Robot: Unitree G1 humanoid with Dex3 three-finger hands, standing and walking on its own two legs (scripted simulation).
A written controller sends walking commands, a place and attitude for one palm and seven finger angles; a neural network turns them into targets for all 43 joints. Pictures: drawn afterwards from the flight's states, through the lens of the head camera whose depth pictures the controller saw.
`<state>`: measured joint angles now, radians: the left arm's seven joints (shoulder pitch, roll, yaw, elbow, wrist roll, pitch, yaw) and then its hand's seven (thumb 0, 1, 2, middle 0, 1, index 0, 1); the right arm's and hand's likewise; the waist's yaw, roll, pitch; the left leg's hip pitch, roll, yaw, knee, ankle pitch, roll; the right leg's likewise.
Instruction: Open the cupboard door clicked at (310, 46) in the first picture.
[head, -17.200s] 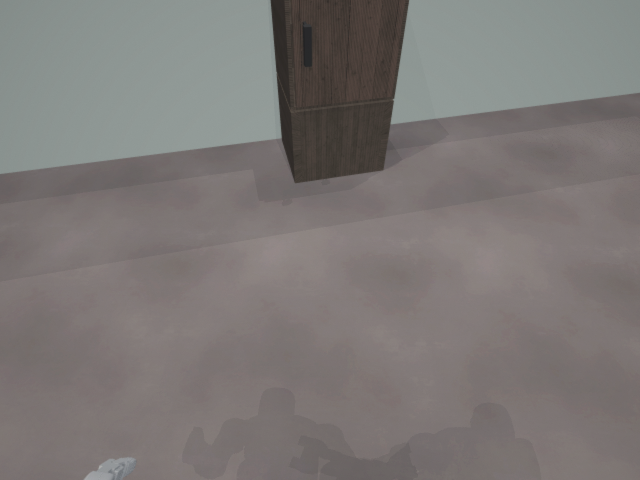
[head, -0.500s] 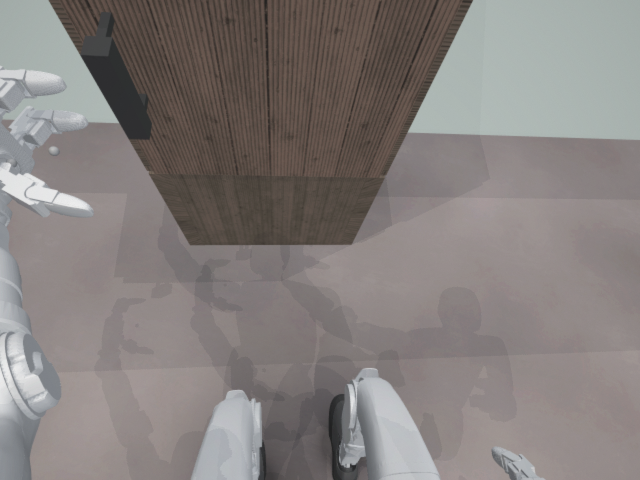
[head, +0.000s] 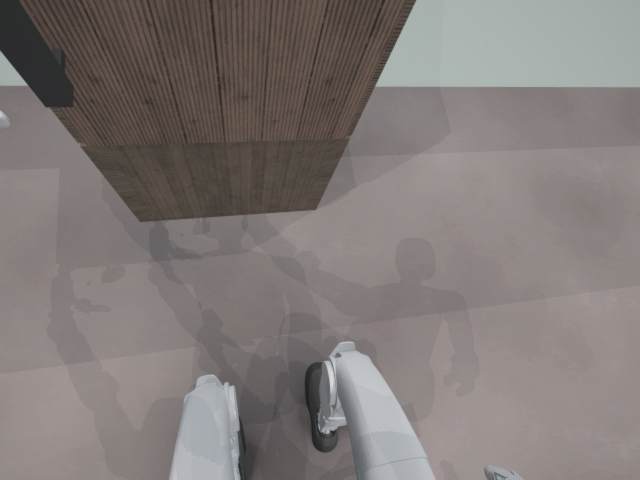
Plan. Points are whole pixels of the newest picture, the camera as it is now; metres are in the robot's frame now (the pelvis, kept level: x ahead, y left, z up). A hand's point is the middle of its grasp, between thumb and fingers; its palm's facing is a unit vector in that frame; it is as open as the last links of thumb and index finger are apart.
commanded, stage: move the hooked fingers beside the handle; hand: left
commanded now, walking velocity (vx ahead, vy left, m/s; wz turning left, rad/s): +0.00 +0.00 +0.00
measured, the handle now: (28, 31) +0.59 +0.23 +0.06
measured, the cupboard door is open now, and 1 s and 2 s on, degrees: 0 0 0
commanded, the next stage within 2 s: slide the fingers in behind the handle in 0.74 s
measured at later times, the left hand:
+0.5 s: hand out of the picture +0.54 +0.29 +0.07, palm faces -0.01 -1.00 -0.01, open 14.0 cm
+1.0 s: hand out of the picture +0.54 +0.29 +0.06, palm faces +0.01 -1.00 -0.03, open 14.0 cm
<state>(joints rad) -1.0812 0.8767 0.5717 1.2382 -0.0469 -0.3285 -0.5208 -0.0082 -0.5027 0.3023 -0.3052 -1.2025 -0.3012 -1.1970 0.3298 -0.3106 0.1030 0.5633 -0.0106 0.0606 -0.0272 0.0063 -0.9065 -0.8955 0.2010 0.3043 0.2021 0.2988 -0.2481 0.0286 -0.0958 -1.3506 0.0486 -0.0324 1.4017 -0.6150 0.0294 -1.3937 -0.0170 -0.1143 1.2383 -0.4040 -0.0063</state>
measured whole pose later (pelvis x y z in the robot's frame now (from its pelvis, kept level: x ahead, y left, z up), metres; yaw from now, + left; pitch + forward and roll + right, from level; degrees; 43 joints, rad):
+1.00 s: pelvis +0.02 +0.00 +0.01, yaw +0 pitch +32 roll -6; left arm -0.96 0.80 0.58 1.15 -0.09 -0.35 -0.52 -0.01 -0.50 0.30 -0.30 -1.20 -0.30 -1.20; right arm 0.33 -0.28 0.09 0.56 -0.01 0.11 0.00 0.00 -0.91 -0.90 0.20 0.30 0.20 0.30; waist -0.22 0.02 -0.11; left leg -1.29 0.05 -0.03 1.36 -0.63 0.03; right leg -1.34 -0.01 -0.11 1.20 -0.42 0.00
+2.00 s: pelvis +0.02 +0.00 +0.02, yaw +1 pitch +30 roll -5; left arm -0.92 0.58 0.44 1.10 -0.08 -0.41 -0.32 -0.01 -0.50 0.30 -0.31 -1.20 -0.32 -1.22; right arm 0.33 -0.26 0.06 0.59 -0.03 0.09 0.02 0.01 -0.91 -0.90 0.20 0.30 0.20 0.30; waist -0.20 0.03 -0.12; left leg -1.23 0.04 -0.02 1.32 -0.61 0.03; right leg -1.28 -0.02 -0.10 1.18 -0.41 0.00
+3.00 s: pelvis +0.02 +0.00 +0.02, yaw +1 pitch +30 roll -4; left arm -0.94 0.58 0.45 1.15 -0.08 -0.42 -0.32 0.00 0.31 0.65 -0.36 -1.29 -0.36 -1.29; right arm 0.33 -0.27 0.06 0.59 -0.02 0.09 0.01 0.01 -0.91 -0.90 0.20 0.30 0.20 0.30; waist -0.21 0.04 -0.12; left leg -1.22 0.04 -0.02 1.31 -0.61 0.02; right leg -1.28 -0.01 -0.09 1.18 -0.42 0.00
